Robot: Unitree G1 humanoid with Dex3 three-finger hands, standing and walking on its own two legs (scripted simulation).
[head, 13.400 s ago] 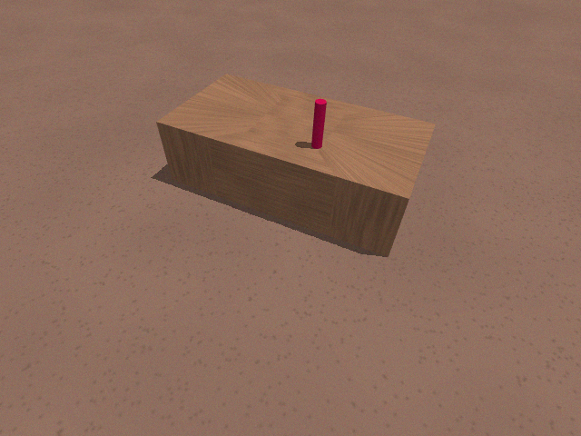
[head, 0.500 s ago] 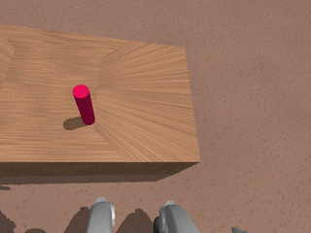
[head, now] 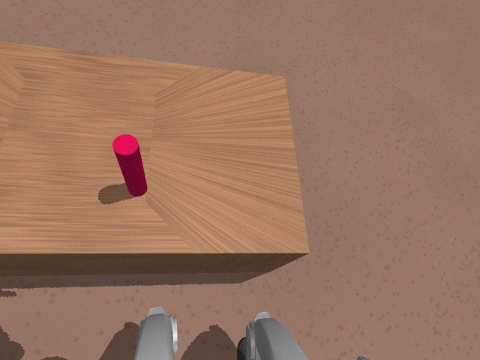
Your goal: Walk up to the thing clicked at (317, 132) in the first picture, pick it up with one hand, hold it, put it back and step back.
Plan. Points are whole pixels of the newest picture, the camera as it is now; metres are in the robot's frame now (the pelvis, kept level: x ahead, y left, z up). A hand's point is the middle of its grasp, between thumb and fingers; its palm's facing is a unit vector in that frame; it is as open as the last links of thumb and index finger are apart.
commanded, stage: go down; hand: left
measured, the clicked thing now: (132, 169) +0.53 +0.18 -0.20
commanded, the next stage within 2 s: approach in 0.50 s
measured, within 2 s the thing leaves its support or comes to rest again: neither
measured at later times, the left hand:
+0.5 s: hand out of the picture +0.45 +0.39 +0.07, palm faces +0.19 -0.98 +0.01, open 17.0 cm
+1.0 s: hand (8, 158) +0.46 +0.34 -0.04, palm faces +0.13 -0.99 +0.07, open 17.7 cm
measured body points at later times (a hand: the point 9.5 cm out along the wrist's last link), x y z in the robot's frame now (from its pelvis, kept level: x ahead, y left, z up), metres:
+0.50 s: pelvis +0.00 +0.00 +0.00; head +0.16 +0.07 +0.41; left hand +0.43 +0.44 +0.07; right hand +0.05 -0.27 -0.09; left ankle +0.03 +0.11 -0.63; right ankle +0.00 -0.16 -0.63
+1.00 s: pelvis -0.02 +0.00 -0.06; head +0.19 +0.07 +0.34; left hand +0.45 +0.40 -0.04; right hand +0.05 -0.27 -0.14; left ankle +0.03 +0.11 -0.63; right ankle +0.00 -0.16 -0.63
